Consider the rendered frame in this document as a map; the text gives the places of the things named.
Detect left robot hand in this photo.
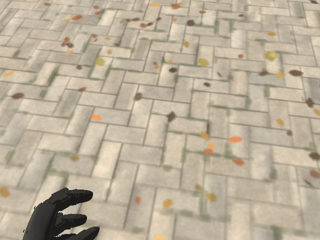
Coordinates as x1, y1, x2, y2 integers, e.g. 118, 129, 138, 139
22, 187, 100, 240

